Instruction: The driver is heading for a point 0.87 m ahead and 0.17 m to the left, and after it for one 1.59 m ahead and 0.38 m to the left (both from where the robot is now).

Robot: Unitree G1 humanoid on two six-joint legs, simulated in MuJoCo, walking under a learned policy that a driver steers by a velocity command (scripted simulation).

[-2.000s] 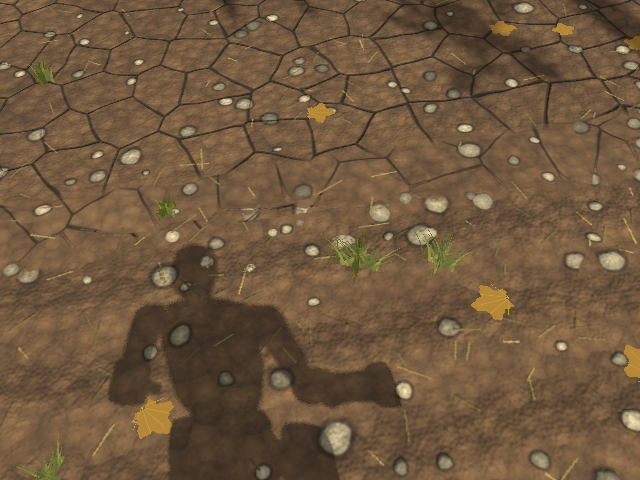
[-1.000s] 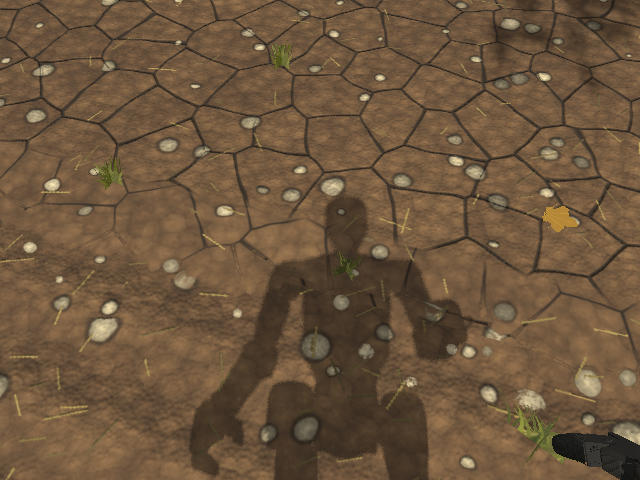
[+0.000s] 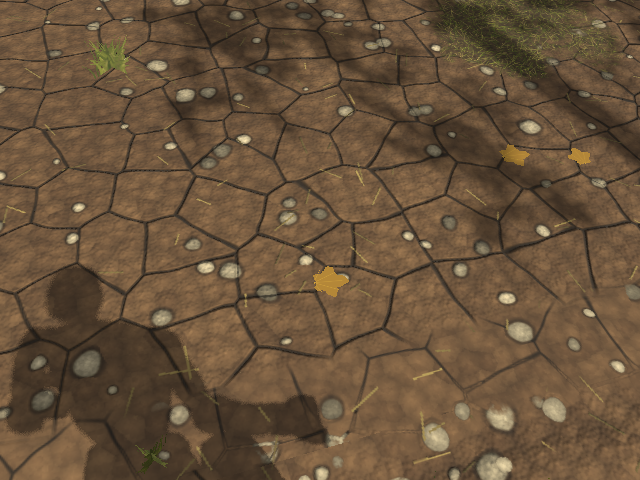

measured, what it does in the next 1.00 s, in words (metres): walks ahead, turning left: right foot, then left foot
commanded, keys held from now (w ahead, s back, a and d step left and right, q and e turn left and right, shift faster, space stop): q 0.46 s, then w+q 0.22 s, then w+e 0.32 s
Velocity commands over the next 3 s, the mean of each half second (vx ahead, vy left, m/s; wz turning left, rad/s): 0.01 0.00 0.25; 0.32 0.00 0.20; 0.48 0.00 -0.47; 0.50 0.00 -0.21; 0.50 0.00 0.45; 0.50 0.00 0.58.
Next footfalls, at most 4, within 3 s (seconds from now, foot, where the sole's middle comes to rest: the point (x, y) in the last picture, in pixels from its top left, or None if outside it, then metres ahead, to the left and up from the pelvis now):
0.20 right None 0.02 -0.14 -0.78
0.54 left None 0.01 0.14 -0.78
1.10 right None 0.38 0.02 -0.78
1.58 left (191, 397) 0.65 0.25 -0.78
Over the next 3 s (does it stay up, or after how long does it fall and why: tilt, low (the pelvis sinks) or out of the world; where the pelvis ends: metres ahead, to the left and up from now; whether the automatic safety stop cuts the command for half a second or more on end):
stays up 1.20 0.20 0.00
